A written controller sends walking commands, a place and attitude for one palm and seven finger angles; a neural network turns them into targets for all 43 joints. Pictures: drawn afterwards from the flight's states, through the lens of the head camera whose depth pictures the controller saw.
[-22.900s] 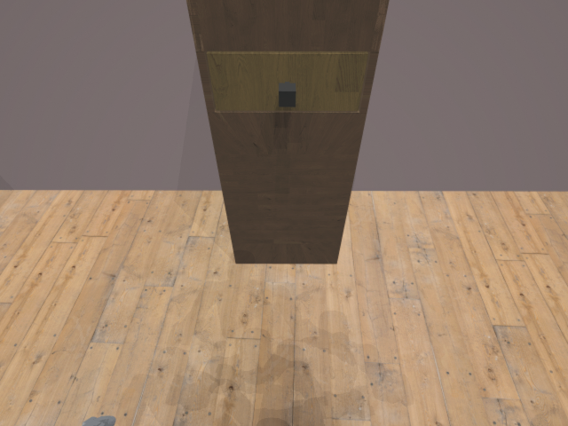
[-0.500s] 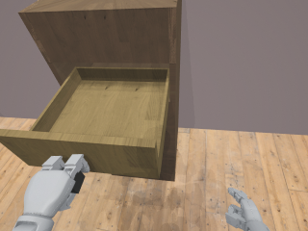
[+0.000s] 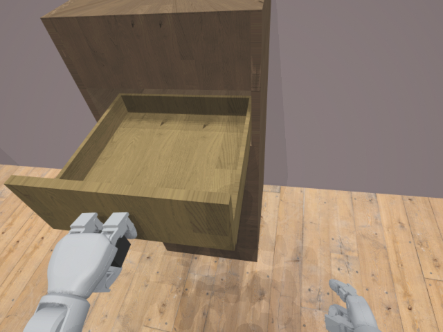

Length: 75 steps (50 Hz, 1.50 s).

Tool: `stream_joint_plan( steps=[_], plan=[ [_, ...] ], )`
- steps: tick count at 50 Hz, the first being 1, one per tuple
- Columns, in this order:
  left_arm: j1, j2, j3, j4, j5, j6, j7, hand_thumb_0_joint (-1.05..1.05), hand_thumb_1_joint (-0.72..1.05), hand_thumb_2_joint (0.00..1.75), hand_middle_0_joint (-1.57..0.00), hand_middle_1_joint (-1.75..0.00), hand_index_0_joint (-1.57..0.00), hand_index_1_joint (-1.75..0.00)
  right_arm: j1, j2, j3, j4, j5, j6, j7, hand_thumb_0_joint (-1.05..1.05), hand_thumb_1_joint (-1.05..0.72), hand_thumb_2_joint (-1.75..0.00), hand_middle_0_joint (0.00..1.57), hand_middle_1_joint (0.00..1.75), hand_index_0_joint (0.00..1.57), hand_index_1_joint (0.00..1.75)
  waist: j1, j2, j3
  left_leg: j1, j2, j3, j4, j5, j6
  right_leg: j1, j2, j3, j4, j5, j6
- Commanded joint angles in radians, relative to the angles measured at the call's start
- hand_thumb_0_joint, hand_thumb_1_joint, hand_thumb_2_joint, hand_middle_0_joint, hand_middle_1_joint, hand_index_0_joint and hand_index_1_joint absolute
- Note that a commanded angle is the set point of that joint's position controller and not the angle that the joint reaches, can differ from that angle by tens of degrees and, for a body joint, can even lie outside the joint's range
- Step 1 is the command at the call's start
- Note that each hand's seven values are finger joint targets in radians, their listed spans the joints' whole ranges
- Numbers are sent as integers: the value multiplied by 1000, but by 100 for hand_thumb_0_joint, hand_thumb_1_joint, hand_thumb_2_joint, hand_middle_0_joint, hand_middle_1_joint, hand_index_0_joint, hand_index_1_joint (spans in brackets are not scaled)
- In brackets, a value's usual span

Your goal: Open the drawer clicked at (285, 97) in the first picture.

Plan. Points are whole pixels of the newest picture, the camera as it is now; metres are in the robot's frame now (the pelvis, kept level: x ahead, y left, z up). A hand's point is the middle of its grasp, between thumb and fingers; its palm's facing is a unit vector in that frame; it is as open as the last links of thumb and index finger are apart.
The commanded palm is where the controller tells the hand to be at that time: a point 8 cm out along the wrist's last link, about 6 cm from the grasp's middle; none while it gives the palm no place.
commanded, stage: open the thumb to release the handle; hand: left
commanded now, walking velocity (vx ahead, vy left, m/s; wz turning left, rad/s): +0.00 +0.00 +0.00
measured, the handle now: (115, 238) +0.25 +0.22 +0.08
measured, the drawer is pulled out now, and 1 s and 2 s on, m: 0.29 0.27 0.27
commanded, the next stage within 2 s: lift the hand off the handle in 0.20 s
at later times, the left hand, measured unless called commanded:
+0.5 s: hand (105, 265) +0.20 +0.22 +0.06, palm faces +0.04 -0.09 -0.99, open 13.4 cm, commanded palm +0.19 +0.24 +0.12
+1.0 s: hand (85, 242) +0.22 +0.24 +0.11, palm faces +0.06 -0.11 -0.99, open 13.8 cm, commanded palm +0.19 +0.24 +0.17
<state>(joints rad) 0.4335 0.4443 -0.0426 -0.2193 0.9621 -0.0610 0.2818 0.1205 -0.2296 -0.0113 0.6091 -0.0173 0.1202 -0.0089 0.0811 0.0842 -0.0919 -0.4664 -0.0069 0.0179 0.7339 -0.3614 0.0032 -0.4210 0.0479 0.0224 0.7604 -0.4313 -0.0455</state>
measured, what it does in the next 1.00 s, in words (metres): stands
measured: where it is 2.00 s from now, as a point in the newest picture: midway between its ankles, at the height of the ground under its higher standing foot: outside the picture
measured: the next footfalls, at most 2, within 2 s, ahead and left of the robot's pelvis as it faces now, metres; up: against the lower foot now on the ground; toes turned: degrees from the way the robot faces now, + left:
none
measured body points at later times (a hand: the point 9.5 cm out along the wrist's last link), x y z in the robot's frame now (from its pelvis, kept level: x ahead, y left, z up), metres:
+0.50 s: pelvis -0.01 +0.00 +0.01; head +0.00 -0.04 +0.46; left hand +0.20 +0.23 +0.11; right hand +0.20 -0.22 -0.10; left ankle +0.01 +0.12 -0.71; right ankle -0.03 -0.09 -0.71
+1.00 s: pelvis -0.01 +0.01 +0.02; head -0.01 -0.04 +0.46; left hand +0.21 +0.25 +0.16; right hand +0.21 -0.20 -0.09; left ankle +0.01 +0.12 -0.71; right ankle -0.03 -0.09 -0.71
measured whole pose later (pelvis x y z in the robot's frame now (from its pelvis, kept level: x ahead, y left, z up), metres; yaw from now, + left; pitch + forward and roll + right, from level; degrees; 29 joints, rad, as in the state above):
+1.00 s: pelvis -0.01 +0.01 +0.02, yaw +1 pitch +1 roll +0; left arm 0.26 0.47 -0.04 -0.23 0.90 0.03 0.09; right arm 0.10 -0.26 0.01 0.62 0.00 0.11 -0.02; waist 0.10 0.10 -0.05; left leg -0.32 -0.02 0.00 0.58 -0.28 0.02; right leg -0.27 0.03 0.01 0.59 -0.35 -0.03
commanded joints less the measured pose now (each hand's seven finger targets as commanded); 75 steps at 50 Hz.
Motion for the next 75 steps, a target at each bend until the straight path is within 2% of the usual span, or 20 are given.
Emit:
stream_joint_plan(
  steps=[1,5,10,15,21,26,33,35,40,43,48,50,52,55,62,66,70,71,74,75],
  plan=[
    [-101,193,202,-150,-17,49,26,0,-22,42,-32,-123,-32,-123,-167,-89,-16,-175,7,-59,-17,0,-90,-90,20,30,20,30,9,-109,-119,155,-27,-10,-83,228,27,32,-26,46,-175,364,20],
    [-174,230,221,-130,-15,35,4,0,-50,30,-30,-120,-30,-120,-180,-90,-10,-165,6,-59,-27,0,-90,-90,20,30,20,30,7,-70,-96,171,-31,-9,-99,200,26,31,-24,67,-215,308,17],
    [-161,235,240,-107,-25,7,-7,0,-50,30,-30,-120,-30,-120,-186,-87,-12,-159,6,-65,-29,0,-90,-90,20,30,20,30,21,-59,-93,179,-36,-6,-108,203,24,53,-26,84,-236,312,15],
    [-117,175,200,-91,-27,-7,-1,0,-50,30,-30,-120,-30,-120,-180,-86,-19,-163,0,-74,-21,0,-90,-90,20,30,20,30,20,-98,-92,170,-36,-4,-109,213,23,52,-28,72,-231,332,18],
    [-260,201,187,-67,16,1,22,0,-50,30,-30,-120,-30,-120,-175,-88,-23,-149,-1,-70,-23,0,-90,-90,20,30,20,30,5,-66,-98,171,-32,-3,-105,178,24,9,-29,68,-231,251,16],
    [-352,193,157,4,5,24,14,0,-50,30,-30,-120,-30,-120,-172,-90,-22,-132,11,-67,-35,0,-90,-90,20,30,20,30,-5,-90,-114,171,-31,-2,-114,169,26,15,-29,50,-232,241,23],
    [-390,222,159,-62,-4,37,-10,0,-50,30,-30,-120,-30,-120,-181,-89,-20,-138,14,-67,-37,0,-90,-90,20,30,20,30,18,-53,-174,214,-28,-2,-140,235,28,82,-26,40,-228,308,17],
    [-360,256,197,-101,-15,41,-21,0,-50,30,-30,-120,-30,-120,-198,-92,-15,-149,16,-67,-38,0,-90,-90,20,30,20,30,32,-59,-186,221,-30,-6,-149,257,26,119,-26,51,-233,341,14],
    [-271,243,210,-153,-47,47,-57,0,-50,30,-30,-120,-30,-120,-205,-92,-9,-160,20,-68,-27,0,-90,-90,20,30,20,30,36,-67,-136,232,-25,-5,-175,286,25,137,-25,36,-249,366,15],
    [-285,176,130,-170,-53,74,-94,0,-50,30,-30,-120,-30,-120,-200,-92,-8,-160,23,-62,-19,0,-90,-90,20,30,20,30,12,-76,-89,246,-21,-1,-192,267,28,109,-28,19,-272,323,25],
    [-375,190,94,-246,-60,82,-168,0,-50,30,-30,-120,-30,-120,-199,-99,-4,-163,20,-61,-22,0,-90,-90,20,30,20,30,2,-63,-93,298,-20,-6,-216,269,33,124,-33,6,-303,295,28],
    [-383,241,142,-289,-77,70,-180,0,-50,30,-30,-120,-30,-120,-208,-104,0,-169,25,-68,-26,0,-90,-90,20,30,20,30,7,-60,-111,316,-17,-11,-215,287,31,152,-33,11,-307,323,25],
    [-364,210,122,-286,-70,65,-188,0,-50,30,-30,-120,-30,-120,-197,-93,0,-161,18,-64,-24,0,-90,-90,20,30,20,30,10,-44,-95,323,-17,-12,-224,312,30,153,-33,-2,-312,332,23],
    [-363,262,185,-327,-88,71,-189,0,-50,30,-30,-120,-30,-120,-222,-106,6,-170,30,-59,-16,0,-90,-90,20,30,20,30,22,-15,-104,331,-9,-17,-235,337,21,183,-28,0,-312,354,17],
    [-389,236,143,-326,-94,143,-236,0,-50,30,-30,-120,-30,-120,-229,-98,14,-165,36,-31,5,0,-90,-90,20,30,20,30,16,-41,-75,329,-1,-20,-277,360,15,205,-25,-26,-325,335,19],
    [-449,227,109,-390,-104,165,-280,0,-50,30,-30,-120,-30,-120,-241,-97,28,-187,38,-38,12,0,-90,-90,20,30,20,30,18,-29,-115,354,-2,-20,-285,365,19,230,-30,-32,-330,337,23],
    [-470,301,184,-406,-128,168,-301,0,-50,30,-30,-120,-30,-120,-269,-107,30,-188,49,-40,10,0,-90,-90,20,30,20,30,21,-25,-101,357,4,-27,-295,354,18,253,-23,-24,-342,340,20],
    [-497,266,140,-414,-113,165,-312,0,-50,30,-30,-120,-30,-120,-255,-96,36,-187,39,-41,14,0,-90,-90,20,30,20,30,25,-31,-114,357,-2,-23,-297,366,18,253,-30,-33,-340,335,22],
    [-468,294,179,-417,-137,170,-322,0,-50,30,-30,-120,-30,-120,-251,-104,31,-185,43,-37,17,0,-90,-90,20,30,20,30,28,-42,-99,357,-4,-19,-302,392,17,266,-32,-32,-347,376,27],
    [-471,340,237,-412,-161,175,-323,0,-50,30,-30,-120,-30,-120,-273,-111,33,-185,54,-44,19,0,-90,-90,20,30,20,30,28,-16,-101,354,3,-22,-299,377,15,275,-25,-25,-345,370,22]
  ],
)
